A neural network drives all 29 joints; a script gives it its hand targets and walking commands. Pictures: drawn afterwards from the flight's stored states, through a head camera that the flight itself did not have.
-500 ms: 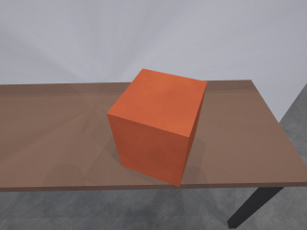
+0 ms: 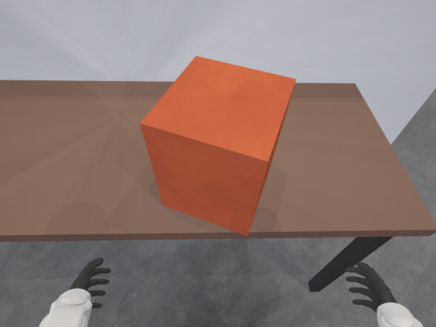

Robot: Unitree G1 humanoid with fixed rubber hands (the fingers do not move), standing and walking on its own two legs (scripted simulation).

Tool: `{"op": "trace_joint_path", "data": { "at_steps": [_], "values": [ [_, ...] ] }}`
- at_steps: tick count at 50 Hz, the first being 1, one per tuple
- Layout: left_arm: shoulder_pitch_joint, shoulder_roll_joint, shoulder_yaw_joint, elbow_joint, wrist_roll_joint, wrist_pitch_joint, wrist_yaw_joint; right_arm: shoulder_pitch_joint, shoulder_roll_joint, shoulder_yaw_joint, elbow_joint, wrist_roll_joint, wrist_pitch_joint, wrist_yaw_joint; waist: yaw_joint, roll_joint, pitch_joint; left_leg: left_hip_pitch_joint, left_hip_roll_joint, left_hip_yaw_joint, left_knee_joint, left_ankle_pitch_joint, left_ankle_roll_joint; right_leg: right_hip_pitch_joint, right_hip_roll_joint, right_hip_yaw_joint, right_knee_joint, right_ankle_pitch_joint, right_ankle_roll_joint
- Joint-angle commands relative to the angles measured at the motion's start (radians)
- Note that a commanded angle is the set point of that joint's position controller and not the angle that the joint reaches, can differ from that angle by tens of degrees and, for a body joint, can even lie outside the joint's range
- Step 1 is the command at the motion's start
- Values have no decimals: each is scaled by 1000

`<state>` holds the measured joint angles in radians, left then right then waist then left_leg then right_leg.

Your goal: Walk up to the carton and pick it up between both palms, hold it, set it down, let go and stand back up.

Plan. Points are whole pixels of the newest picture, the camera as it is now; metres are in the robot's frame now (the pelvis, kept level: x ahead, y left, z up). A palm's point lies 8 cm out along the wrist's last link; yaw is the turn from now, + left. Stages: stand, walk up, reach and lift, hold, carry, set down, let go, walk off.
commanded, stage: reach and lift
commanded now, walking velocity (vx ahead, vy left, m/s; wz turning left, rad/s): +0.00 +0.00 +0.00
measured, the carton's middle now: (222, 148) +0.46 +0.01 +0.06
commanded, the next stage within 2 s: none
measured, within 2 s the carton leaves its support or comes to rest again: neither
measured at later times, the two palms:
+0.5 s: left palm (57, 297) +0.21 +0.30 -0.05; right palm (354, 317) +0.16 -0.21 -0.04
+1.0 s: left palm (52, 285) +0.22 +0.29 -0.01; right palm (340, 302) +0.18 -0.18 -0.01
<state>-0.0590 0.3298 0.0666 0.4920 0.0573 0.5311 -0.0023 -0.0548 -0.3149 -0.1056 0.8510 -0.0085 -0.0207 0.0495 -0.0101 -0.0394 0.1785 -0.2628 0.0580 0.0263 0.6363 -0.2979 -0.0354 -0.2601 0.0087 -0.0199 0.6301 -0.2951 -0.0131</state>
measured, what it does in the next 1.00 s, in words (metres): shifts its weight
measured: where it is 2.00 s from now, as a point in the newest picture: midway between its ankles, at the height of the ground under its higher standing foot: outside the picture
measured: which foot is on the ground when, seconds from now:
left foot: down 0.00-1.00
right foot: down 0.00-1.00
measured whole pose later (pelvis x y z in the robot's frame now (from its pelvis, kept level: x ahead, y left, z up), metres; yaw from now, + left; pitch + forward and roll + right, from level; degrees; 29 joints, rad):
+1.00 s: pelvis +0.05 +0.04 +0.02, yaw -3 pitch -6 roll -1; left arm 0.31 0.34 0.04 0.18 -0.12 0.17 -0.09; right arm 0.43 -0.08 -0.05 0.21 0.06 -0.06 -0.12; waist 0.04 -0.01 0.11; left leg -0.01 0.03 0.10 0.34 -0.23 0.01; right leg 0.01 -0.02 0.04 0.25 -0.16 0.04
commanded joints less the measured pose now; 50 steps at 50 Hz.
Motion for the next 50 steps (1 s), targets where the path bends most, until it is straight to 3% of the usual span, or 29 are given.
{"op": "trace_joint_path", "data": {
  "at_steps": [1,2,3,5,6,7,8,11,13,14,15,16,17,19,20,24,25,26,29,30,32,33,36,38,39,41,46,49,50],
  "values": [
    [121,141,105,-140,74,57,-9,131,-171,-17,-114,20,19,-36,-8,38,-304,178,-68,81,-119,204,-30,141,-12,-25,-109,326,13],
    [163,134,116,-119,71,59,-10,137,-156,3,-170,32,25,-39,4,14,-231,139,-85,97,-135,175,-19,126,-1,-21,-138,290,11],
    [151,118,115,-100,85,51,-14,163,-150,-15,-141,19,31,-42,-7,14,-153,146,-76,106,-151,153,-21,123,-1,-18,-168,240,7],
    [113,135,141,-88,100,26,-17,107,-124,6,-217,25,31,-41,38,18,-105,148,-84,110,-191,162,-8,134,-8,3,-206,255,13],
    [97,146,136,-90,92,12,-25,110,-109,-10,-225,12,35,-45,26,-28,-49,140,-80,121,-219,122,-2,111,4,-14,-219,193,20],
    [54,119,149,-89,97,-1,-27,142,-111,-16,-236,-18,46,-50,16,-24,14,158,-74,123,-234,52,-1,105,-2,-8,-255,104,12],
    [51,147,147,-136,70,-16,-28,114,-66,0,-318,-4,42,-53,49,-25,-38,141,-81,133,-251,68,16,115,-7,-3,-253,132,25],
    [47,151,118,-136,13,-57,-37,136,-18,2,-458,-26,41,-65,35,-92,-65,180,-88,143,-267,60,33,87,-14,-1,-273,160,47],
    [11,153,96,-202,-4,-91,-30,158,-9,4,-481,-10,38,-65,32,2,-119,188,-83,132,-263,61,23,85,-18,8,-260,170,36],
    [48,157,101,-215,-19,-104,-40,208,-7,-22,-508,-25,32,-76,16,-32,-132,189,-77,147,-263,68,22,113,-10,6,-259,219,39],
    [20,182,98,-276,-27,-131,-37,199,2,-24,-519,0,10,-87,24,16,-202,217,-71,133,-250,118,16,117,-18,4,-247,245,33],
    [60,166,92,-254,-24,-142,-31,241,24,2,-489,3,1,-90,38,73,-232,215,-77,132,-244,129,10,127,-11,12,-255,231,23],
    [71,170,88,-289,-35,-152,-30,271,23,-22,-496,-5,-1,-96,6,78,-248,247,-72,132,-251,154,-4,117,-5,2,-259,222,23],
    [113,162,68,-335,-54,-174,-30,319,36,-18,-510,2,-23,-105,-6,96,-247,253,-66,126,-251,178,-17,123,11,-9,-278,216,11],
    [111,175,70,-324,-57,-186,-27,306,43,-14,-525,0,-38,-108,12,106,-267,260,-66,122,-240,207,-23,105,13,-9,-281,216,5],
    [228,120,39,-326,-74,-203,-29,350,34,-21,-535,8,-51,-110,15,108,-239,280,-56,107,-250,319,-39,142,38,-21,-315,247,-3],
    [240,99,47,-324,-75,-202,-28,349,4,-44,-468,4,-42,-113,5,96,-178,277,-41,96,-274,319,-48,128,40,-43,-328,227,2],
    [218,123,63,-330,-61,-199,-31,291,-4,-46,-500,18,-46,-111,40,150,-170,265,-44,96,-295,308,-43,148,38,-31,-336,181,0],
    [238,134,63,-340,-84,-216,-31,288,8,-54,-547,10,-54,-105,57,97,-156,301,-48,84,-285,375,-43,141,45,-28,-349,210,-2],
    [241,105,41,-353,-107,-226,-37,329,19,-45,-582,16,-56,-106,31,65,-169,304,-42,84,-278,411,-46,167,48,-31,-353,243,-5],
    [237,104,46,-385,-96,-250,-40,332,32,-55,-581,13,-51,-106,31,97,-170,312,-43,104,-310,397,-56,202,39,-28,-367,234,-4],
    [234,88,50,-364,-104,-260,-37,329,27,-68,-586,12,-52,-109,17,76,-139,313,-43,93,-322,422,-60,177,42,-41,-378,240,2],
    [254,113,25,-373,-137,-292,-49,399,102,-15,-665,41,-45,-127,28,59,-141,289,-43,109,-326,388,-53,202,36,-17,-384,228,-2],
    [277,108,33,-349,-133,-305,-54,425,101,-7,-657,48,-32,-137,33,75,-132,296,-45,115,-330,419,-53,208,23,-7,-404,243,-7],
    [268,97,23,-377,-137,-311,-59,429,112,-11,-667,47,-36,-139,14,104,-108,287,-45,117,-336,444,-54,217,21,-6,-410,247,-14],
    [310,118,37,-389,-142,-327,-66,434,117,4,-726,71,-40,-148,50,110,-148,296,-46,117,-329,449,-48,245,22,2,-403,265,-9],
    [295,147,51,-489,-162,-398,-81,427,133,20,-780,73,-73,-170,55,161,-183,321,-47,108,-301,484,-58,219,14,12,-404,270,-19],
    [347,176,40,-462,-201,-431,-104,487,169,18,-848,56,-93,-204,43,74,-166,292,-51,101,-305,412,-33,243,9,13,-394,287,2],
    [367,161,28,-505,-222,-451,-110,522,196,50,-867,70,-103,-210,50,75,-185,298,-41,90,-288,479,-34,257,4,14,-387,330,-5]
  ]
}}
